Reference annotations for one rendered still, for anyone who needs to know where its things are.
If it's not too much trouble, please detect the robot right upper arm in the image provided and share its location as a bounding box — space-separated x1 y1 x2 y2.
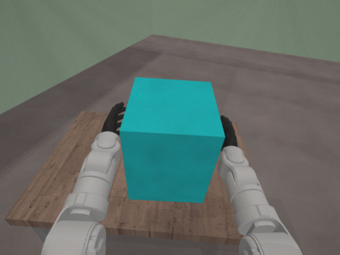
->
239 232 301 255

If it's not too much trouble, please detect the carton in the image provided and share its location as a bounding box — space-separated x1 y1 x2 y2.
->
120 77 225 203

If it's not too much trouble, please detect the robot left upper arm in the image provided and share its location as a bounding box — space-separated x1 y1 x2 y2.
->
42 220 106 255

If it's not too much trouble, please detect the robot left hand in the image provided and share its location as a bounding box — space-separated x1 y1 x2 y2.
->
101 102 126 135

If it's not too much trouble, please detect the robot left forearm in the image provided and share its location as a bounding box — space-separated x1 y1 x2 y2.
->
41 131 121 255

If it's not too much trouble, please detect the robot right hand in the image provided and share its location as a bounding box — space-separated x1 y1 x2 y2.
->
220 115 238 151

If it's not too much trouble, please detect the robot right forearm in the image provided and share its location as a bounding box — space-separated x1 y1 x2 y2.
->
218 146 302 255

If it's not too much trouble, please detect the table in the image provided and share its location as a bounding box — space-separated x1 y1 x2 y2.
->
4 111 251 245

